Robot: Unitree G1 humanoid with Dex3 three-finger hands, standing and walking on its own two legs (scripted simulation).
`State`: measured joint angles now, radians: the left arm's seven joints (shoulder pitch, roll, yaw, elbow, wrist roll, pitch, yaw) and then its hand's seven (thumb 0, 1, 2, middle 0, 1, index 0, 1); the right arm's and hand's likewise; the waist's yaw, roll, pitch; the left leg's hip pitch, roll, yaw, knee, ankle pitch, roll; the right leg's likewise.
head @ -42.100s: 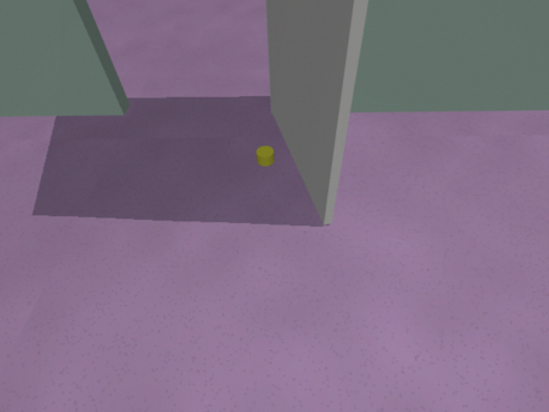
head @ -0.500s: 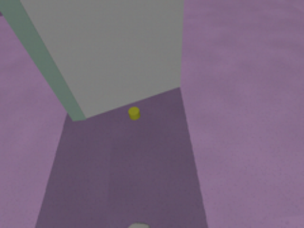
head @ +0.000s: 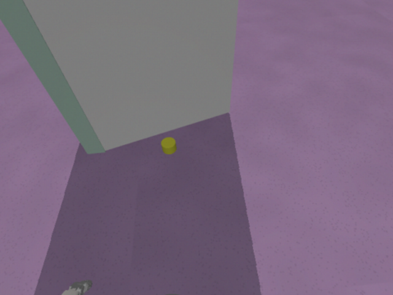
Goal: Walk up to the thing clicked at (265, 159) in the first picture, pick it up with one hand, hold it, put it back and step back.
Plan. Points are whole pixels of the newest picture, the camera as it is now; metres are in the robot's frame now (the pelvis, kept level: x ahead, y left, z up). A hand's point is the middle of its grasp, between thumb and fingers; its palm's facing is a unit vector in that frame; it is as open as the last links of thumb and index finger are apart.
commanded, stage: step back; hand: left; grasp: from above
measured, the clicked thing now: (168, 145) +1.06 +0.28 -0.73
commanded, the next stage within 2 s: stand in 0.42 s
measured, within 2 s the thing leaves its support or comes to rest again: neither
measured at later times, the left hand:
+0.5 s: hand out of the picture +0.13 +0.29 -0.14, palm faces +0.03 -0.94 -0.34, open 7.4 cm
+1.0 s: hand out of the picture +0.08 +0.27 -0.14, palm faces +0.00 -0.94 -0.34, open 7.4 cm
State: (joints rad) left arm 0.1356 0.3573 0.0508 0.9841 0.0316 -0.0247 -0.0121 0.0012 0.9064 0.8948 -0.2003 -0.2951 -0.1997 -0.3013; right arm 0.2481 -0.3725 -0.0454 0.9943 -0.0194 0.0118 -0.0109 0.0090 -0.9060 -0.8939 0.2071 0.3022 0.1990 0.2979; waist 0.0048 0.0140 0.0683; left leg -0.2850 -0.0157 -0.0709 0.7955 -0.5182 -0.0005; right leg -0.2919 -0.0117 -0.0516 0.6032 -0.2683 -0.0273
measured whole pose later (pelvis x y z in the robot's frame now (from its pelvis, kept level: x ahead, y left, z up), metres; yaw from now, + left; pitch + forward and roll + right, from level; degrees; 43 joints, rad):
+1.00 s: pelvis +0.02 +0.01 +0.02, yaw +1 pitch -2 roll +0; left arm 0.10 0.35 0.00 1.16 0.01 -0.02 -0.01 0.00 0.91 0.89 -0.20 -0.30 -0.20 -0.30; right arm 0.10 -0.35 -0.01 1.15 -0.01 -0.01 0.01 0.01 -0.91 -0.89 0.21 0.30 0.20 0.30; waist 0.01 0.00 0.06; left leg -0.09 0.01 -0.02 0.31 -0.18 -0.01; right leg -0.13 -0.04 -0.05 0.33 -0.16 0.01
